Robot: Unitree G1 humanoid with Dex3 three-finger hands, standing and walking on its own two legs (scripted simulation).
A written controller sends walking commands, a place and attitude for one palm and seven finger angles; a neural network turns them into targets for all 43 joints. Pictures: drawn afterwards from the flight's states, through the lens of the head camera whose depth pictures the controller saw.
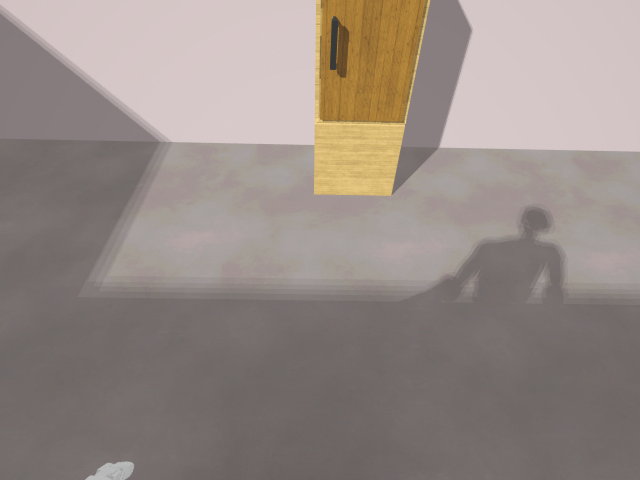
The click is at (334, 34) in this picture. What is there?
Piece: cupboard door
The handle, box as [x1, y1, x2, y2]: [330, 16, 337, 69]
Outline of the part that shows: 335,16 333,16 331,27 330,69 335,69 337,19 335,18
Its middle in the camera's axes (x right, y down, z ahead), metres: +0.04 -0.69 +1.37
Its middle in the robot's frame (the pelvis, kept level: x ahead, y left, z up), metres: +1.49 +0.02 -0.03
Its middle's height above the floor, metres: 0.74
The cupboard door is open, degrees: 0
